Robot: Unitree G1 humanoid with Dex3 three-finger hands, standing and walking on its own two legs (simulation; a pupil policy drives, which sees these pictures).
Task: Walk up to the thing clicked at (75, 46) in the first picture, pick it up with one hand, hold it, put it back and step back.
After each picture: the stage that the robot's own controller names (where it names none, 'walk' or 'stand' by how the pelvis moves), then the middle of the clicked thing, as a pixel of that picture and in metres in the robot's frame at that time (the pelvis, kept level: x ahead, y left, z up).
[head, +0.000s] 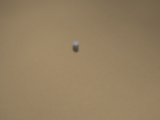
stand; (75, 46) +1.35 +0.03 -0.72
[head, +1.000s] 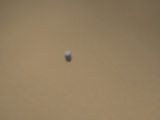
walk; (68, 56) +1.23 +0.19 -0.71
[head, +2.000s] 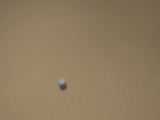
walk; (62, 84) +0.78 +0.22 -0.71
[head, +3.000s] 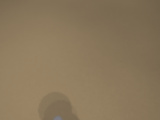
walk; out of the picture +0.47 +0.15 -0.70
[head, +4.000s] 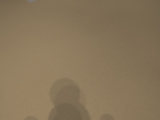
stand; out of the picture +0.37 +0.15 -0.72
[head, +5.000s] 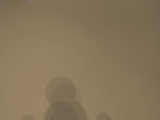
stand; out of the picture +0.37 +0.13 -0.73
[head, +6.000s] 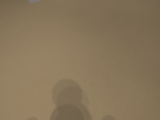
stand; out of the picture +0.38 +0.15 -0.73
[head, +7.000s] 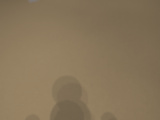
stand; out of the picture +0.36 +0.15 -0.73
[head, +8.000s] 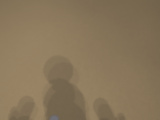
go down; out of the picture +0.39 +0.15 -0.70
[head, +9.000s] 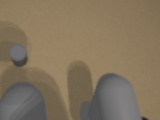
go down; (19, 56) +0.47 +0.19 -0.29
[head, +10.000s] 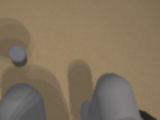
close in; (18, 56) +0.46 +0.18 -0.29
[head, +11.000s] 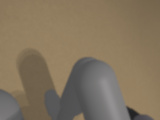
close in; out of the picture +0.46 +0.23 -0.23
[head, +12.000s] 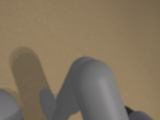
close; out of the picture +0.45 +0.24 -0.23
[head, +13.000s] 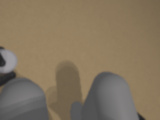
lift; (3, 65) +0.37 +0.22 -0.14
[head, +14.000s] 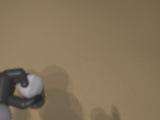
hold; (33, 93) +0.32 +0.15 +0.01
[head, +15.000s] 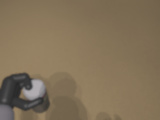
hold; (37, 97) +0.32 +0.15 -0.01
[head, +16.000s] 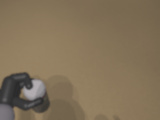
hold; (37, 97) +0.32 +0.15 -0.01
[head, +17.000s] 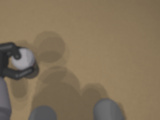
crouch; (27, 65) +0.42 +0.16 -0.08
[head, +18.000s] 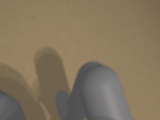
lower; out of the picture +0.47 +0.24 -0.21
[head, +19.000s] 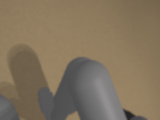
lower; out of the picture +0.45 +0.26 -0.24
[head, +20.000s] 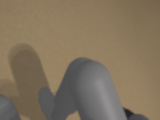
lower; out of the picture +0.45 +0.26 -0.24
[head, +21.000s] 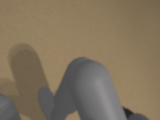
lower; out of the picture +0.45 +0.26 -0.25
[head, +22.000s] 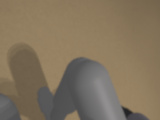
loosen; out of the picture +0.45 +0.25 -0.25
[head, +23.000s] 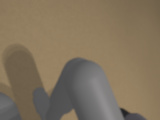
open; out of the picture +0.45 +0.25 -0.26
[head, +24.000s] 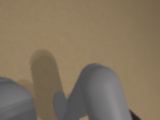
stand; out of the picture +0.45 +0.23 -0.26
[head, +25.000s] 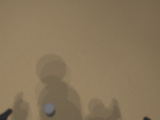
stand; (49, 110) +0.41 +0.15 -0.60
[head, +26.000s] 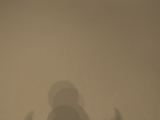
stand; out of the picture +0.39 +0.16 -0.67
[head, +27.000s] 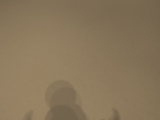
stand; out of the picture +0.39 +0.15 -0.67
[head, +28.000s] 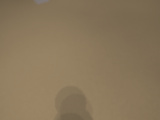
stand; out of the picture +0.41 +0.14 -0.72
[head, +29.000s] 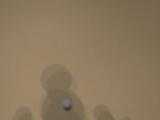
walk; (67, 104) +0.48 +0.10 -0.70
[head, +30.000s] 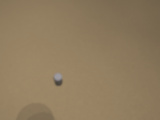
walk; (58, 79) +0.71 +0.12 -0.70
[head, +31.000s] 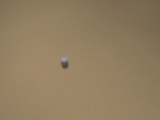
stand; (64, 62) +1.03 +0.21 -0.70
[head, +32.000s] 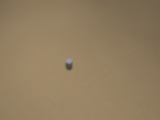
stand; (69, 64) +1.06 +0.10 -0.72
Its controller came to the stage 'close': yes
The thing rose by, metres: 0.71
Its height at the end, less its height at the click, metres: +0.00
